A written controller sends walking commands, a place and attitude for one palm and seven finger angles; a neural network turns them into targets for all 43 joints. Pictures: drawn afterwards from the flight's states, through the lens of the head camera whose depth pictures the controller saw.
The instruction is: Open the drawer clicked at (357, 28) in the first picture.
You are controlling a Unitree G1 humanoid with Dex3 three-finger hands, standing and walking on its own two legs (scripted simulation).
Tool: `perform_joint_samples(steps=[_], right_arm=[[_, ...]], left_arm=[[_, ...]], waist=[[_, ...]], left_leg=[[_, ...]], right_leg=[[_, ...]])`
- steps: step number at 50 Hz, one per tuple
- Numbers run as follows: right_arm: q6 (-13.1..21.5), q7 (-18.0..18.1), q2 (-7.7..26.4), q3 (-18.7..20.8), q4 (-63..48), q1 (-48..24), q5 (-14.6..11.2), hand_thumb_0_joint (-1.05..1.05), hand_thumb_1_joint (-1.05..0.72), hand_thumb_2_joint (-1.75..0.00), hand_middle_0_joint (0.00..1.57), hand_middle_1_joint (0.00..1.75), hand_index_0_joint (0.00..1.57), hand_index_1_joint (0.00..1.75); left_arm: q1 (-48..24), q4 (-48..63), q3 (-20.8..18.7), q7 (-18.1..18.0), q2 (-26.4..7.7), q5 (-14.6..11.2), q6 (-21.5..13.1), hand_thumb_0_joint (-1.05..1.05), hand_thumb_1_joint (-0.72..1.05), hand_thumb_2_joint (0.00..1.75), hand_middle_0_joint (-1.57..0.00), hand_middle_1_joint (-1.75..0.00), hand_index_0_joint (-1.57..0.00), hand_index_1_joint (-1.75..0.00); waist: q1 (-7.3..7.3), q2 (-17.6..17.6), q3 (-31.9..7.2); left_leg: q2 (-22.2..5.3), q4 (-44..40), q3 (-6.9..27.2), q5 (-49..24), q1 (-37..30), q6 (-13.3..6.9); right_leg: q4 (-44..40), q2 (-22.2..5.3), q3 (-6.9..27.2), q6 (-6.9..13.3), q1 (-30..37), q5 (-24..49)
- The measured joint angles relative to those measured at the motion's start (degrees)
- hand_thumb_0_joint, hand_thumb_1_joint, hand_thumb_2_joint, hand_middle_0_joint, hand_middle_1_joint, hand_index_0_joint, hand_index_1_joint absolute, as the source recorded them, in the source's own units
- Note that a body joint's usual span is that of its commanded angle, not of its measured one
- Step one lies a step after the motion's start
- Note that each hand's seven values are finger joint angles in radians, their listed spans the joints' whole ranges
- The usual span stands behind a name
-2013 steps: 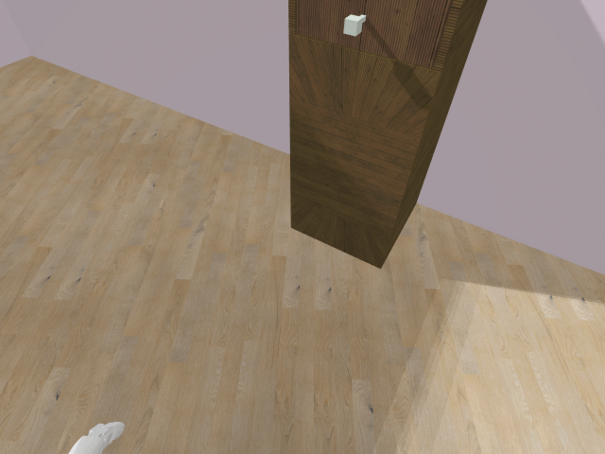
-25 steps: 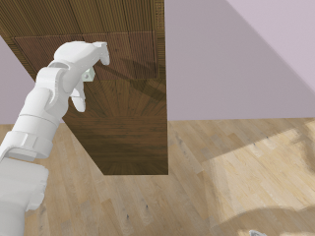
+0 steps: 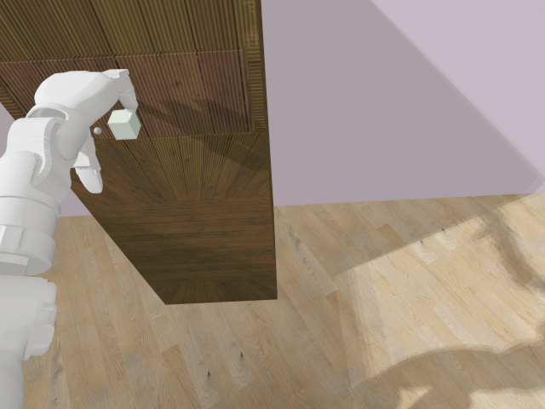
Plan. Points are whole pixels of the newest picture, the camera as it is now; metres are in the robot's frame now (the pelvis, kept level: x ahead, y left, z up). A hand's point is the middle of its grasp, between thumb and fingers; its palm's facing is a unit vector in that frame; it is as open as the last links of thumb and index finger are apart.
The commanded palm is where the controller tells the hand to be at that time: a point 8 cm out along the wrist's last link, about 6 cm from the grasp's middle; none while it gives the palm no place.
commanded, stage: move the hooked fingers above the handle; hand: left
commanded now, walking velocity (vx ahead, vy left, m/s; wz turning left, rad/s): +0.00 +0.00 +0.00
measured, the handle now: (127, 116) +0.52 +0.25 +0.14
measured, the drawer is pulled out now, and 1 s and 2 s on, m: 0.00 0.00 0.00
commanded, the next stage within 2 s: none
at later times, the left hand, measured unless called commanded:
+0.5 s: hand (119, 116) +0.48 +0.23 +0.18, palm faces -0.07 -0.02 -1.00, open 13.8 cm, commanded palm +0.46 +0.25 +0.26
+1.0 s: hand (113, 119) +0.46 +0.23 +0.19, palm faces -0.07 +0.00 -1.00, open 13.8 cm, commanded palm +0.45 +0.25 +0.27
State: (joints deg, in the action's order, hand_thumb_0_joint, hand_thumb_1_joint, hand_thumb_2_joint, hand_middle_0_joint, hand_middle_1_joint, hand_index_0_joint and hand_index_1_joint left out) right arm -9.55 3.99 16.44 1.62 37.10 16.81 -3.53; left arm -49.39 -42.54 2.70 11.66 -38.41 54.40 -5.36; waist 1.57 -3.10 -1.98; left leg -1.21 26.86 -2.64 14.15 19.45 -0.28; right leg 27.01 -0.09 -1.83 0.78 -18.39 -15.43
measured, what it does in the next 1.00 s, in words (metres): stands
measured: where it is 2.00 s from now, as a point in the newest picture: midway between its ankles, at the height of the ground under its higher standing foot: outside the picture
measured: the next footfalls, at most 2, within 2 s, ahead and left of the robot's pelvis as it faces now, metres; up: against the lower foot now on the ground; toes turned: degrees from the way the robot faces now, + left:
none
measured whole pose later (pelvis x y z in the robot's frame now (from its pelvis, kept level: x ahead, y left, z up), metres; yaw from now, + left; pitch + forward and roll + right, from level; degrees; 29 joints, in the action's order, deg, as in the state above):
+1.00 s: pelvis +0.00 +0.01 +0.00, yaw +0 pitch +6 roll +0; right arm -8.8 3.3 16.7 0.8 37.4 13.7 -4.0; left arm -53.1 -42.5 6.9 13.3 -34.6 53.3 -1.2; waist 1.7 -3.2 -3.2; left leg -0.5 27.5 -2.4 14.7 19.3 -0.8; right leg 27.6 -0.8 -2.0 0.2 -18.0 -16.0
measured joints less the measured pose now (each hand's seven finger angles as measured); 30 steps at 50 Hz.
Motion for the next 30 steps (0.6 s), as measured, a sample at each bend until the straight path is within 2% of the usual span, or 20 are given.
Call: perform_joint_samples(steps=[2,5,10,13,16,19,23,27,30], right_arm=[[0.7,0.0,0.2,0.6,0.9,0.1,0.2,0.01,-0.90,-0.89,0.20,0.30,0.20,0.30],[1.5,-0.3,0.6,0.9,2.4,-0.7,0.3,0.01,-0.90,-0.89,0.20,0.30,0.20,0.30],[1.9,-1.3,0.9,-0.1,3.0,-2.7,0.0,0.01,-0.90,-0.89,0.20,0.30,0.20,0.30],[1.5,-1.6,0.8,-0.7,2.2,-3.1,-0.2,0.00,-0.90,-0.89,0.20,0.30,0.20,0.30],[0.8,-1.5,0.3,-0.9,1.5,-2.3,-0.3,0.00,-0.90,-0.89,0.20,0.30,0.20,0.30],[0.1,-1.4,-0.3,-0.9,1.3,-1.0,-0.2,0.00,-0.90,-0.89,0.20,0.30,0.21,0.30],[-0.1,-1.5,-1.0,-0.9,1.3,-0.3,-0.1,0.00,-0.90,-0.89,0.20,0.30,0.21,0.30],[0.4,-1.8,-1.5,-0.5,0.9,-0.2,0.6,0.01,-0.90,-0.89,0.20,0.30,0.21,0.30],[1.0,-2.3,-1.7,-0.5,1.4,-0.8,0.9,0.01,-0.90,-0.89,0.20,0.30,0.21,0.30]], left_arm=[[-0.7,2.1,1.1,-1.2,0.4,-0.9,-2.3,0.00,-0.48,0.30,-0.33,-1.21,-0.31,-1.20],[-3.5,1.9,2.3,-3.4,1.2,-1.9,-3.0,0.00,-0.48,0.30,-0.32,-1.21,-0.31,-1.20],[-9.6,-6.0,2.1,-5.8,1.4,-1.3,2.4,0.00,-0.49,0.30,-0.32,-1.20,-0.31,-1.20],[-11.8,-10.6,2.4,-4.7,0.8,0.4,6.1,0.00,-0.49,0.30,-0.31,-1.20,-0.31,-1.20],[-11.5,-10.0,2.4,-2.9,0.7,1.2,6.7,0.00,-0.49,0.30,-0.31,-1.20,-0.31,-1.22],[-9.9,-7.4,3.5,-0.5,1.1,1.1,5.1,0.00,-0.48,0.30,-0.31,-1.20,-0.31,-1.22],[-6.7,-3.9,3.6,0.8,3.0,-0.6,1.9,0.00,-0.49,0.30,-0.31,-1.20,-0.31,-1.22],[-3.0,0.7,1.8,-1.5,4.3,-1.0,-1.4,0.00,-0.48,0.30,-0.32,-1.20,-0.32,-1.21],[-3.6,0.4,0.0,-5.0,4.2,-0.2,-1.8,0.01,-0.48,0.30,-0.32,-1.20,-0.32,-1.21]], waist=[[-0.67,0.3,0.2],[-0.83,0.5,-0.1],[0.51,0.2,-1.4],[1.25,-0.2,-1.7],[1.24,-0.4,-1.8],[0.90,-0.3,-2.0],[0.55,0.0,-1.7],[0.40,0.1,-1.4],[0.45,0.1,-1.1]], left_leg=[[0.1,0.7,0.7,0.2,0.5,0.0],[0.3,1.3,1.3,0.3,1.1,-0.1],[0.6,1.1,0.7,0.2,2.2,-0.4],[0.7,0.8,0.0,0.1,2.5,-0.7],[0.9,0.5,-0.5,0.1,2.4,-1.0],[1.1,0.6,-0.7,0.4,2.0,-1.2],[1.3,0.9,-0.8,0.9,1.5,-1.4],[1.3,1.1,-1.2,1.2,1.6,-1.5],[1.2,1.4,-1.2,1.2,2.2,-1.5]], right_leg=[[0.0,-0.1,-0.7,0.0,0.1,-0.1],[-0.1,-0.3,-1.3,-0.1,0.0,-0.1],[-0.1,-0.6,-0.7,-0.5,-1.3,0.2],[-0.2,-0.7,0.1,-0.8,-2.1,0.5],[-0.2,-0.9,0.5,-1.1,-2.2,0.5],[-0.1,-1.1,0.7,-1.3,-1.8,0.2],[0.2,-1.3,0.9,-1.5,-1.4,-0.2],[0.3,-1.4,1.2,-1.7,-1.5,-0.3],[0.4,-1.3,1.2,-1.6,-2.0,-0.3]])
